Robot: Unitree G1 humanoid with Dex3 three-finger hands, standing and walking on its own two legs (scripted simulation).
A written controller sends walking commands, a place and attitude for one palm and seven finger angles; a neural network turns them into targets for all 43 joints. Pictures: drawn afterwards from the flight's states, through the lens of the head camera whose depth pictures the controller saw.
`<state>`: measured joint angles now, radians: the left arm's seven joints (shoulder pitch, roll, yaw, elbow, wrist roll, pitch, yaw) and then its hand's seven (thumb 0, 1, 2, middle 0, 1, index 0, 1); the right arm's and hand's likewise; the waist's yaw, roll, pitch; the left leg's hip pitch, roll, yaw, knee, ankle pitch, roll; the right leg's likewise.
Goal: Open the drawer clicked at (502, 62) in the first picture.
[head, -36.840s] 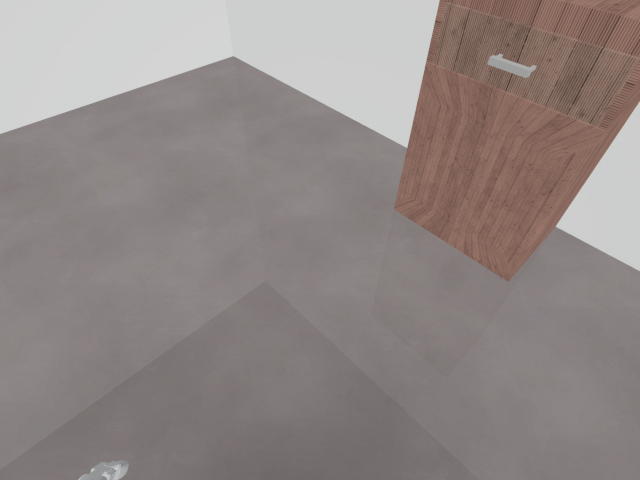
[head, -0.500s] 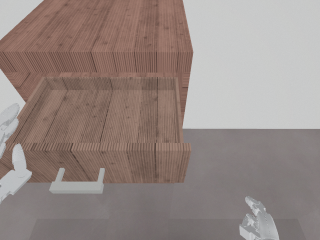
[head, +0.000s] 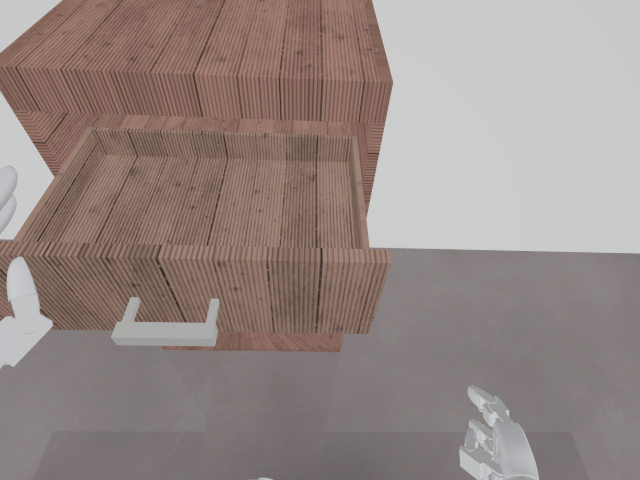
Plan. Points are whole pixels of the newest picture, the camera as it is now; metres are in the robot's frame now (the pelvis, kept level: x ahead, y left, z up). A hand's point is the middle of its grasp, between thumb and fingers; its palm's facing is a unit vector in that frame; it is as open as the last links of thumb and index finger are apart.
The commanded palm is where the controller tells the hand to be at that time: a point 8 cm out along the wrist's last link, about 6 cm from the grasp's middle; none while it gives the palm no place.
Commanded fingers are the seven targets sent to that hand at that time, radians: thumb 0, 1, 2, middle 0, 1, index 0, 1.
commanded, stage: step back with the hand held close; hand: left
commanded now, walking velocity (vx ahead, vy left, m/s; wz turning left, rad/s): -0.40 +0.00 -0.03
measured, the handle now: (170, 319) +0.30 +0.21 +0.03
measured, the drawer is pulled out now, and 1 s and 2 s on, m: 0.28 0.28 0.28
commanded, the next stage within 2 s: stop stepping back and stand still in 0.44 s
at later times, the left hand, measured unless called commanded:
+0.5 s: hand (81, 436) +0.12 +0.17 +0.20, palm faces +0.24 -0.83 -0.51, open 7.4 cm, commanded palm +0.04 +0.24 +0.22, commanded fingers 0.00 0.90 0.90 -0.20 -0.30 -0.20 -0.30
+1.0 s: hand out of the picture -0.05 +0.19 +0.22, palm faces +0.46 -0.75 -0.47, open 7.4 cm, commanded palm -0.10 +0.23 +0.22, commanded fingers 0.00 0.90 0.90 -0.20 -0.30 -0.20 -0.30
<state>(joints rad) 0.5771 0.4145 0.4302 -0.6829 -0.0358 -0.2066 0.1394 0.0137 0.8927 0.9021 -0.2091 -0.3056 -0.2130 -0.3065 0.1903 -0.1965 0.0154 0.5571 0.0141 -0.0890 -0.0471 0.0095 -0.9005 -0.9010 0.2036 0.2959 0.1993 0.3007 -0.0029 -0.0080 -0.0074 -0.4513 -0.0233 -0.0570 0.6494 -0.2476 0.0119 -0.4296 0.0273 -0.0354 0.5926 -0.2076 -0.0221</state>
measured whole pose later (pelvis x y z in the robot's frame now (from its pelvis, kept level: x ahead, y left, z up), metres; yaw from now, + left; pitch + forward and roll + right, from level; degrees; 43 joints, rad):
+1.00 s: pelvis -0.22 -0.06 +0.01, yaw +3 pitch -1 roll +1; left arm 0.62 0.43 0.41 -0.62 -0.03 -0.19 0.17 0.01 0.89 0.90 -0.21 -0.31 -0.22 -0.31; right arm 0.26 -0.21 0.01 0.58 0.03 -0.09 -0.05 0.01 -0.90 -0.90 0.20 0.30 0.20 0.30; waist -0.02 0.00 -0.05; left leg -0.23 0.03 0.03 0.54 -0.31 0.00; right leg -0.34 0.01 -0.09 0.58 -0.33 -0.02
